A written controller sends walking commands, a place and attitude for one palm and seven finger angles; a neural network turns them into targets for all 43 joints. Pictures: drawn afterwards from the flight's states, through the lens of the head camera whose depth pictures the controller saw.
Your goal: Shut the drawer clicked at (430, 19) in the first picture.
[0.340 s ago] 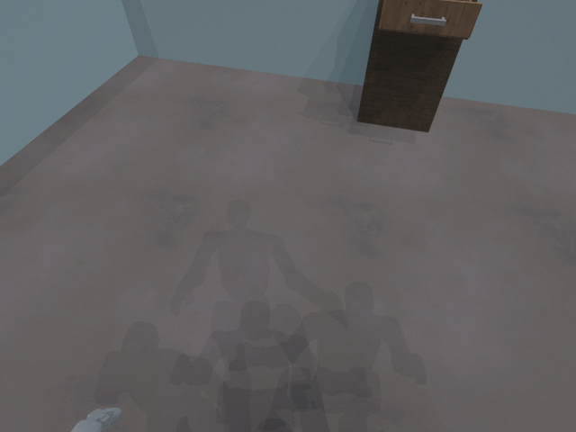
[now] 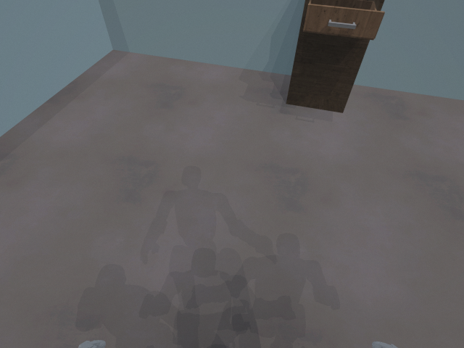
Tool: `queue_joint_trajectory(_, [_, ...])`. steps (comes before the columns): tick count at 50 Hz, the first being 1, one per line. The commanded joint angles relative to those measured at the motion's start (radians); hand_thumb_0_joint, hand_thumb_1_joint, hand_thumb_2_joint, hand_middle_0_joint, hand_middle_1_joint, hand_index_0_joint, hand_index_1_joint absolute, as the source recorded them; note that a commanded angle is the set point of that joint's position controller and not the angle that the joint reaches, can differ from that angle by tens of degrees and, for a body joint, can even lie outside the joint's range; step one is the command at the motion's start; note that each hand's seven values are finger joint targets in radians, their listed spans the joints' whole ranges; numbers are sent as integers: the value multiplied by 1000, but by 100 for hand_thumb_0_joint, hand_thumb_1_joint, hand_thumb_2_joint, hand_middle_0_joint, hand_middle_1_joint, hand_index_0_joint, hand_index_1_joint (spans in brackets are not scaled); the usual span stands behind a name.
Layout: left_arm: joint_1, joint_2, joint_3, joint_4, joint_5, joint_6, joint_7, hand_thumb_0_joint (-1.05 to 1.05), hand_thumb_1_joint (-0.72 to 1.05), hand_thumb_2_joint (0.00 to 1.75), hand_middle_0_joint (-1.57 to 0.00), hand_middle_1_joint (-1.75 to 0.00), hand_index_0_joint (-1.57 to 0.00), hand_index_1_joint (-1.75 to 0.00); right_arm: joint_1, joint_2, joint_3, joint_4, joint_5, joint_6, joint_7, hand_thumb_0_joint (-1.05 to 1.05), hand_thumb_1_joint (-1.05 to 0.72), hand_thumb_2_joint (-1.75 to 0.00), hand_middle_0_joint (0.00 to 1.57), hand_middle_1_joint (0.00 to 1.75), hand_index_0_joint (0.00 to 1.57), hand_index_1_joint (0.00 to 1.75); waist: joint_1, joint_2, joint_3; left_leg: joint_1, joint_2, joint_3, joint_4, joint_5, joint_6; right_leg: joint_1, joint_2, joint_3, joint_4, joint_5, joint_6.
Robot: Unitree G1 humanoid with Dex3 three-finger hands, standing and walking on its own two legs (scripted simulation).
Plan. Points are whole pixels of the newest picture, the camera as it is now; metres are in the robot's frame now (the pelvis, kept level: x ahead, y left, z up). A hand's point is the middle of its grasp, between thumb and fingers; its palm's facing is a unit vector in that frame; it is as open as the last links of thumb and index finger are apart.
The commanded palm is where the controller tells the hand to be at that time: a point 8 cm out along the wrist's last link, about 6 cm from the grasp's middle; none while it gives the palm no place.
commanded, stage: stand and wait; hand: left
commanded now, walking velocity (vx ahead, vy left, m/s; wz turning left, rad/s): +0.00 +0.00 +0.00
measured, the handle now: (341, 23) +1.67 -0.49 -0.07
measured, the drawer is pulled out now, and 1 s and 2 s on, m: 0.24 0.24 0.24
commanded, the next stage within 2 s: look at it before walking up in 0.54 s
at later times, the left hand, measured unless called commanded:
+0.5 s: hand out of the picture +0.06 +0.24 -0.15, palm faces -0.04 -0.94 -0.34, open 7.3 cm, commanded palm none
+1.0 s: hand out of the picture +0.05 +0.24 -0.15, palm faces -0.04 -0.94 -0.33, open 7.3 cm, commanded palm none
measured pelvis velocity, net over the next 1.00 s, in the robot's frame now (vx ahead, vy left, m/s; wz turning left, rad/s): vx -0.02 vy -0.01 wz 0.00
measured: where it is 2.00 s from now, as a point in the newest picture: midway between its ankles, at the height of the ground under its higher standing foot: outside the picture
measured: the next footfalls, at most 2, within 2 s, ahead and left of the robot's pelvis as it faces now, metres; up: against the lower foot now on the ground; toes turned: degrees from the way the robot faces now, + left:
none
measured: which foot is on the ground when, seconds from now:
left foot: down 0.00-1.00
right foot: down 0.00-1.00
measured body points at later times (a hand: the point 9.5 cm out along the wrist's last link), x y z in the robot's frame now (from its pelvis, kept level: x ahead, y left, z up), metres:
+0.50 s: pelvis -0.02 -0.01 +0.00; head -0.02 -0.01 +0.45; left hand +0.06 +0.29 -0.13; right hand +0.05 -0.30 -0.13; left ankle -0.01 +0.12 -0.74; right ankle -0.01 -0.13 -0.74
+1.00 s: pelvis -0.02 -0.01 +0.01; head -0.01 -0.01 +0.46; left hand +0.05 +0.29 -0.13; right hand +0.05 -0.30 -0.13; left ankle -0.01 +0.12 -0.74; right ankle -0.01 -0.13 -0.74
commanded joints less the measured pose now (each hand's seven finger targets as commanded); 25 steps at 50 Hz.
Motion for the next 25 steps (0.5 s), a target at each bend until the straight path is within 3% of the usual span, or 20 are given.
queue_joint_trajectory(1, [-46, 214, 55, -61, -5, -29, 17, 0, 90, 90, -20, -30, -20, -30, -46, -205, -45, -56, 3, -27, -12, 0, -90, -90, 20, 30, 20, 30, -6, 3, -89, 28, 114, -80, -66, 260, 32, 23, -101, 85, -70, 271, -46])
queue_joint_trajectory(25, [-40, 218, 51, 4, -5, -30, 12, 0, 90, 90, -20, -30, -20, -30, -4, -211, -36, 29, 7, -25, -6, 0, -90, -90, 20, 30, 20, 30, -6, -11, -30, -3, 116, -101, -132, 111, 22, -9, -101, 117, -158, 74, -47])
